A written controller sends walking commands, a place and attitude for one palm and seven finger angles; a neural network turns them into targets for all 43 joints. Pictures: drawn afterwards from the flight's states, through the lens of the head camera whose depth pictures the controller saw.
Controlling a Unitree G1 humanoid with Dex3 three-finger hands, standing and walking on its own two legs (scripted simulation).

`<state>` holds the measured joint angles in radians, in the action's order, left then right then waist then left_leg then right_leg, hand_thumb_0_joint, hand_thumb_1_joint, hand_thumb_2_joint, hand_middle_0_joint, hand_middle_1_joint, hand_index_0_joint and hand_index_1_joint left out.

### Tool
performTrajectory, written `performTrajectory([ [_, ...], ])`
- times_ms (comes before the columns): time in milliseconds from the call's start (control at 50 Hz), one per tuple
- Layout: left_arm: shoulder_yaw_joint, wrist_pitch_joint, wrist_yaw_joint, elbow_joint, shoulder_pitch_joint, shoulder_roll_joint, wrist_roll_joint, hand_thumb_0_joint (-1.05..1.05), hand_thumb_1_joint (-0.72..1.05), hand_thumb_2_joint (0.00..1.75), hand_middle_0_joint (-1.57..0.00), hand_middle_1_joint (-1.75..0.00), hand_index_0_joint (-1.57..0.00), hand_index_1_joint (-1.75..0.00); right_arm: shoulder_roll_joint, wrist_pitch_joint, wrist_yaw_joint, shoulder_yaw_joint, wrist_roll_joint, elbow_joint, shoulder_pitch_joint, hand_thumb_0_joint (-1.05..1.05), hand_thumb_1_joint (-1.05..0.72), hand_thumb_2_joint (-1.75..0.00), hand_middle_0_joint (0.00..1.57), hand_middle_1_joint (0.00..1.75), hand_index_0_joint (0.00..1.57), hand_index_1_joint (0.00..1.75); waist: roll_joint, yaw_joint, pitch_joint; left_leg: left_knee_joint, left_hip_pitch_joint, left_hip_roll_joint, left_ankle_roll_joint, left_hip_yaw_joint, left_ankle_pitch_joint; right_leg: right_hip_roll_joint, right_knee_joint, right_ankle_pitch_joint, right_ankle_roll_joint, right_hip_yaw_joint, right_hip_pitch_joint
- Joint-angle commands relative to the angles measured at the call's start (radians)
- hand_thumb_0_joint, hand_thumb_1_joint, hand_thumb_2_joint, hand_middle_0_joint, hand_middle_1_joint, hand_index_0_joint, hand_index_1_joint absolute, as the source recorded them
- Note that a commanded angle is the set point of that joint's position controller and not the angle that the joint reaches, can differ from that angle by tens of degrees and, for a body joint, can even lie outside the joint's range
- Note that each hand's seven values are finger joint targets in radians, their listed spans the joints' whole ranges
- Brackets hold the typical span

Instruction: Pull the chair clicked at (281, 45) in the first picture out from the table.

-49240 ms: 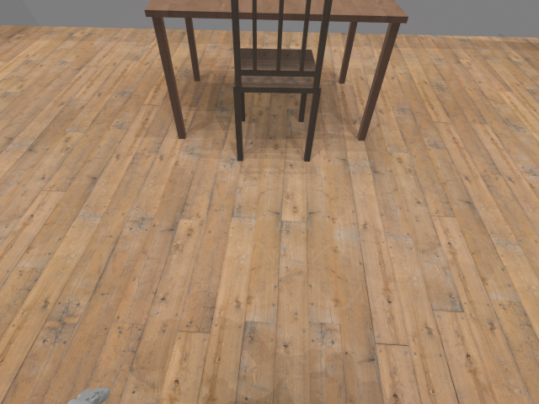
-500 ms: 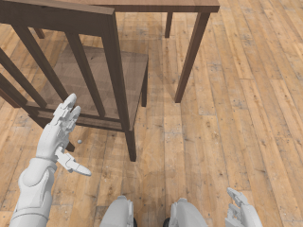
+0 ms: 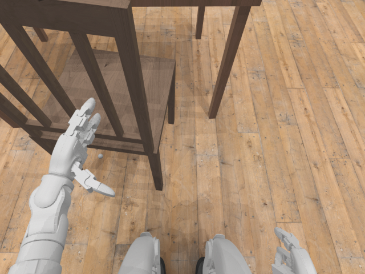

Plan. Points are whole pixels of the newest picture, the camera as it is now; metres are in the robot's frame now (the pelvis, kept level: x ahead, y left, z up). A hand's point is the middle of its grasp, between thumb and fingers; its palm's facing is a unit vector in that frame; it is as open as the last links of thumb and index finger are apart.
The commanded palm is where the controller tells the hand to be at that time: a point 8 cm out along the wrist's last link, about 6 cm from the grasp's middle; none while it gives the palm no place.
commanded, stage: push the fingers through the gap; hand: left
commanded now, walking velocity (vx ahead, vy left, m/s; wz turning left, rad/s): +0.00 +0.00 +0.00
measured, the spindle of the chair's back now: (57, 91) +0.49 +0.29 +0.05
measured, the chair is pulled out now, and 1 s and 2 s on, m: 0.17 0.17 0.17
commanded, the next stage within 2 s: hook a spindle and tug to test in 1.24 s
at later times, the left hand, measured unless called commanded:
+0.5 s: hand (104, 134) +0.41 +0.18 +0.01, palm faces -0.13 -0.99 -0.06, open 16.9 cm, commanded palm +0.39 +0.23 +0.02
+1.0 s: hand (107, 121) +0.44 +0.18 +0.01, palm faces -0.13 -0.99 -0.04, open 16.9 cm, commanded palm +0.42 +0.23 +0.02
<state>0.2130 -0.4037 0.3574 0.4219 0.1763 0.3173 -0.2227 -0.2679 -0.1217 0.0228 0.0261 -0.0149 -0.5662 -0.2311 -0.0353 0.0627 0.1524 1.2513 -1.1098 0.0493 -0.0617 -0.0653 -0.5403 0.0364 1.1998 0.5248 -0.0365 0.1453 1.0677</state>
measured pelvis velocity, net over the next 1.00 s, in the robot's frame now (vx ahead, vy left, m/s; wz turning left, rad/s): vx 0.00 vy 0.00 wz -0.02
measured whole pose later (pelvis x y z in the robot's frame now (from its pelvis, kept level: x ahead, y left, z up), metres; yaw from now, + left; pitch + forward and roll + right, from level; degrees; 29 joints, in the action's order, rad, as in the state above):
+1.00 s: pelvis +0.00 +0.00 -0.01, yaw -1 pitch +26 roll -3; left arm 0.33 -0.43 0.36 0.85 0.57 0.41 -0.16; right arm -0.27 -0.03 0.00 0.03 -0.01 -0.61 -0.28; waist -0.03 0.12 0.15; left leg 1.28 -1.19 0.06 -0.07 -0.07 -0.55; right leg 0.02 1.22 0.52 -0.03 0.13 1.16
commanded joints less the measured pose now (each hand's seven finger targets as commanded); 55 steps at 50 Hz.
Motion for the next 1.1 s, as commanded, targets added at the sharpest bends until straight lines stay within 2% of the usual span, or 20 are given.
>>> performTrajectory([
  [0, 0.108, -0.057, -0.03, -0.031, 0.277, 0.203, -0.015, 0.0, -0.5, 0.3, -0.06, -0.08, -0.06, -0.08, -0.16, -0.026, 0.011, -0.052, -0.007, 0.08, -0.054, 0.0, -0.9, -0.9, 0.2, 0.3, 0.2, 0.3, 0.017, 0.025, 0.316, -0.153, 0.24, -0.026, 0.036, 0.137, 0.261, -0.048, -0.143, -0.18, 0.013, -0.094, -0.143],
  [40, 0.085, -0.039, -0.025, 0.019, 0.281, 0.179, -0.007, 0.0, -0.5, 0.3, -0.06, -0.08, -0.06, -0.08, -0.162, -0.018, 0.008, -0.052, -0.01, 0.087, -0.056, 0.0, -0.9, -0.9, 0.2, 0.3, 0.2, 0.3, 0.011, 0.024, 0.311, -0.157, 0.223, -0.03, 0.032, 0.129, 0.238, -0.047, -0.15, -0.166, 0.01, -0.099, -0.147],
  [100, 0.084, -0.037, -0.004, -0.026, 0.313, 0.205, -0.005, 0.0, -0.5, 0.3, -0.06, -0.08, -0.06, -0.08, -0.166, -0.007, 0.005, -0.055, -0.011, 0.104, -0.064, 0.0, -0.9, -0.9, 0.2, 0.3, 0.2, 0.3, -0.035, 0.01, 0.402, -0.159, 0.274, -0.032, 0.033, 0.121, 0.296, -0.043, -0.152, -0.225, 0.008, -0.112, -0.197],
  [160, 0.083, -0.068, 0.008, -0.128, 0.366, 0.224, -0.011, 0.0, -0.5, 0.3, -0.06, -0.08, -0.06, -0.08, -0.163, -0.01, 0.003, -0.062, -0.009, 0.099, -0.08, 0.0, -0.9, -0.9, 0.2, 0.3, 0.2, 0.3, -0.11, 0.009, 0.505, -0.156, 0.395, -0.024, 0.04, 0.137, 0.408, -0.045, -0.143, -0.29, 0.006, -0.109, -0.189],
  [200, 0.087, -0.083, 0.003, -0.127, 0.384, 0.227, -0.016, 0.0, -0.5, 0.3, -0.06, -0.08, -0.06, -0.08, -0.161, -0.01, 0.004, -0.062, -0.008, 0.085, -0.083, 0.0, -0.9, -0.9, 0.2, 0.3, 0.2, 0.3, -0.102, 0.019, 0.487, -0.153, 0.41, -0.021, 0.042, 0.142, 0.417, -0.047, -0.149, -0.288, 0.008, -0.107, -0.173],
  [280, 0.102, -0.088, -0.017, 0.013, 0.458, 0.225, -0.009, 0.0, -0.5, 0.3, -0.06, -0.08, -0.06, -0.08, -0.162, -0.007, 0.009, -0.056, -0.005, 0.05, -0.088, 0.0, -0.9, -0.9, 0.2, 0.3, 0.2, 0.3, -0.029, 0.046, 0.379, -0.142, 0.291, -0.023, 0.033, 0.137, 0.315, -0.049, -0.147, -0.223, 0.012, -0.106, -0.14],
  [300, 0.12, -0.083, -0.021, 0.052, 0.454, 0.24, -0.004, 0.0, -0.5, 0.3, -0.06, -0.08, -0.06, -0.08, -0.163, -0.004, 0.009, -0.055, -0.003, 0.049, -0.089, 0.0, -0.9, -0.9, 0.2, 0.3, 0.2, 0.3, -0.019, 0.037, 0.37, -0.138, 0.254, -0.026, 0.032, 0.129, 0.291, -0.048, -0.148, -0.212, 0.012, -0.113, -0.157],
  [320, 0.113, -0.081, -0.02, 0.068, 0.478, 0.237, 0.001, 0.0, -0.5, 0.3, -0.06, -0.08, -0.06, -0.08, -0.163, -0.002, 0.009, -0.054, -0.003, 0.048, -0.092, 0.0, -0.9, -0.9, 0.2, 0.3, 0.2, 0.3, -0.026, 0.042, 0.378, -0.134, 0.247, -0.028, 0.03, 0.124, 0.297, -0.047, -0.145, -0.226, 0.011, -0.117, -0.163],
  [360, 0.123, -0.076, -0.012, 0.103, 0.474, 0.253, 0.012, 0.0, -0.5, 0.3, -0.06, -0.08, -0.06, -0.08, -0.165, 0.003, 0.005, -0.055, -0.003, 0.052, -0.098, 0.0, -0.9, -0.9, 0.2, 0.3, 0.2, 0.3, -0.038, 0.03, 0.402, -0.134, 0.25, -0.029, 0.033, 0.121, 0.308, -0.046, -0.136, -0.236, 0.009, -0.117, -0.17],
  [400, 0.098, -0.076, -0.001, 0.083, 0.504, 0.236, 0.014, 0.0, -0.5, 0.3, -0.06, -0.08, -0.06, -0.08, -0.164, 0.009, 0.0, -0.056, -0.002, 0.058, -0.103, 0.0, -0.9, -0.9, 0.2, 0.3, 0.2, 0.3, -0.081, 0.03, 0.441, -0.137, 0.305, -0.027, 0.036, 0.127, 0.35, -0.045, -0.134, -0.259, 0.006, -0.115, -0.157],
  [420, 0.099, -0.072, 0.004, 0.087, 0.515, 0.239, 0.012, 0.0, -0.5, 0.3, -0.06, -0.08, -0.06, -0.08, -0.165, 0.011, -0.001, -0.057, -0.003, 0.059, -0.106, 0.0, -0.9, -0.9, 0.2, 0.3, 0.2, 0.3, -0.066, 0.033, 0.45, -0.134, 0.306, -0.027, 0.034, 0.125, 0.351, -0.046, -0.138, -0.264, 0.008, -0.117, -0.166],
  [500, 0.146, -0.085, 0.011, 0.07, 0.557, 0.297, 0.006, 0.0, -0.5, 0.3, -0.06, -0.08, -0.06, -0.08, -0.168, 0.016, -0.001, -0.058, -0.001, 0.056, -0.119, 0.0, -0.9, -0.9, 0.2, 0.3, 0.2, 0.3, -0.081, 0.027, 0.507, -0.122, 0.327, -0.026, 0.034, 0.129, 0.413, -0.048, -0.128, -0.319, 0.007, -0.121, -0.198],
  [560, 0.12, -0.085, 0.006, 0.119, 0.582, 0.258, 0.007, 0.0, -0.5, 0.3, -0.06, -0.08, -0.06, -0.08, -0.166, 0.02, -0.002, -0.058, -0.002, 0.044, -0.125, 0.0, -0.9, -0.9, 0.2, 0.3, 0.2, 0.3, -0.053, 0.05, 0.473, -0.121, 0.322, -0.022, 0.033, 0.134, 0.4, -0.051, -0.128, -0.299, 0.012, -0.113, -0.153],
  [640, 0.144, -0.087, -0.004, 0.196, 0.659, 0.297, 0.021, 0.0, -0.5, 0.3, -0.06, -0.08, -0.06, -0.08, -0.172, 0.028, 0.0, -0.053, 0.0, 0.028, -0.133, 0.0, -0.9, -0.9, 0.2, 0.3, 0.2, 0.3, -0.031, 0.062, 0.419, -0.112, 0.246, -0.024, 0.028, 0.129, 0.322, -0.054, -0.13, -0.242, 0.011, -0.118, -0.138],
  [700, 0.124, -0.096, 0.0, 0.179, 0.695, 0.28, 0.029, 0.0, -0.5, 0.3, -0.06, -0.08, -0.06, -0.08, -0.169, 0.031, -0.005, -0.055, 0.005, 0.028, -0.14, 0.0, -0.9, -0.9, 0.2, 0.3, 0.2, 0.3, -0.098, 0.056, 0.485, -0.109, 0.314, -0.023, 0.034, 0.133, 0.365, -0.052, -0.122, -0.26, 0.008, -0.118, -0.119],
  [780, 0.137, -0.097, 0.006, 0.187, 0.697, 0.298, 0.029, 0.0, -0.5, 0.3, -0.06, -0.08, -0.06, -0.08, -0.174, 0.041, -0.01, -0.058, 0.006, 0.027, -0.152, 0.0, -0.9, -0.9, 0.2, 0.3, 0.2, 0.3, -0.091, 0.055, 0.522, -0.109, 0.346, -0.02, 0.037, 0.143, 0.418, -0.054, -0.119, -0.294, 0.008, -0.113, -0.128],
  [880, 0.154, -0.078, 0.0, 0.254, 0.69, 0.306, 0.032, 0.0, -0.5, 0.3, -0.06, -0.08, -0.06, -0.08, -0.174, 0.058, -0.014, -0.055, 0.004, 0.028, -0.153, 0.0, -0.9, -0.9, 0.2, 0.3, 0.2, 0.3, -0.066, 0.059, 0.462, -0.115, 0.288, -0.02, 0.034, 0.138, 0.375, -0.055, -0.123, -0.268, 0.01, -0.109, -0.12],
  [940, 0.184, -0.087, -0.005, 0.236, 0.674, 0.341, 0.036, 0.0, -0.5, 0.3, -0.06, -0.08, -0.06, -0.08, -0.176, 0.064, -0.014, -0.054, 0.006, 0.041, -0.155, 0.0, -0.9, -0.9, 0.2, 0.3, 0.2, 0.3, -0.054, 0.045, 0.492, -0.113, 0.278, -0.024, 0.031, 0.133, 0.387, -0.058, -0.118, -0.288, 0.008, -0.114, -0.158],
  [1000, 0.165, -0.105, -0.001, 0.185, 0.704, 0.324, 0.032, 0.0, -0.5, 0.3, -0.06, -0.08, -0.06, -0.08, -0.171, 0.067, -0.017, -0.055, 0.007, 0.039, -0.155, 0.0, -0.9, -0.9, 0.2, 0.3, 0.2, 0.3, -0.098, 0.052, 0.512, -0.116, 0.325, -0.02, 0.035, 0.137, 0.405, -0.057, -0.122, -0.295, 0.009, -0.116, -0.141],
  [1080, 0.136, -0.109, 0.003, 0.198, 0.694, 0.291, 0.033, 0.0, -0.5, 0.3, -0.06, -0.08, -0.06, -0.08, -0.173, 0.07, -0.02, -0.058, 0.005, 0.033, -0.156, 0.0, -0.9, -0.9, 0.2, 0.3, 0.2, 0.3, -0.102, 0.061, 0.486, -0.129, 0.358, -0.015, 0.04, 0.153, 0.394, -0.059, -0.129, -0.259, 0.008, -0.103, -0.098],
])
